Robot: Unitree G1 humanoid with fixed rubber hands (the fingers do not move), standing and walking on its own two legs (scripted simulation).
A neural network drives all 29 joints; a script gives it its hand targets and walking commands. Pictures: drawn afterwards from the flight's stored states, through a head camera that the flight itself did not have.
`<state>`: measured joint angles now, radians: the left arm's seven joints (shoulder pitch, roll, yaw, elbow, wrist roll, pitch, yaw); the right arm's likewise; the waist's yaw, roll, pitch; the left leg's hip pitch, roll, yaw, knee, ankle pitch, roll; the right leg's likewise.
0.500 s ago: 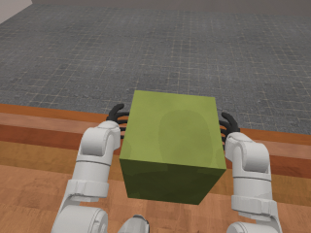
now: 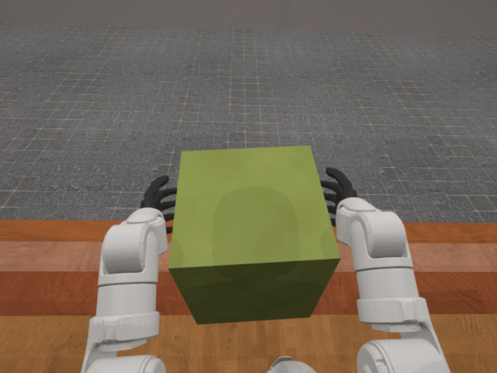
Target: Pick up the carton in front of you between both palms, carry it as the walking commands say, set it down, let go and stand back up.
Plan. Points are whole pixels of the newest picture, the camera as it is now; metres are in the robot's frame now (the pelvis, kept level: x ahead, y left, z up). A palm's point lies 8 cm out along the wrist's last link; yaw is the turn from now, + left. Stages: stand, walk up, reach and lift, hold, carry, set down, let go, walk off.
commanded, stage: carry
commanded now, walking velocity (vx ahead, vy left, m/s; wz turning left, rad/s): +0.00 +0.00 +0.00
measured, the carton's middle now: (250, 240) +0.34 -0.01 +0.03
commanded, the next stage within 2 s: none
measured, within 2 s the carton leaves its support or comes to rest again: neither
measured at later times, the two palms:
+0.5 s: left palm (179, 159) +0.68 +0.15 -0.08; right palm (287, 161) +0.67 -0.15 -0.08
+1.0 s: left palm (189, 139) +1.01 +0.17 -0.26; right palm (265, 136) +1.01 -0.13 -0.25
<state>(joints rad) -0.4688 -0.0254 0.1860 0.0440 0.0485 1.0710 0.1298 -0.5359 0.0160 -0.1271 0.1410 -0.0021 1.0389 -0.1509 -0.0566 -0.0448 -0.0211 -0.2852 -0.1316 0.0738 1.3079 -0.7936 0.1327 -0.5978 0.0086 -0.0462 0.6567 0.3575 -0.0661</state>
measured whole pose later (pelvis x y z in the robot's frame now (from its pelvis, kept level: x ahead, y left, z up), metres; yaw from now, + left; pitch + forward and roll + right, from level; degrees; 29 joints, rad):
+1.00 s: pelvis +0.68 +0.02 -0.37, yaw +0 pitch -1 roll +2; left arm -0.48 -0.05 0.16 0.08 0.07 1.06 0.15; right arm -0.50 -0.02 -0.14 0.13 0.02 1.04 -0.14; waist -0.01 -0.05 -0.05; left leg -0.29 -0.12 0.11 1.57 -0.66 0.09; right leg -0.45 0.02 -0.11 0.60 0.29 -0.12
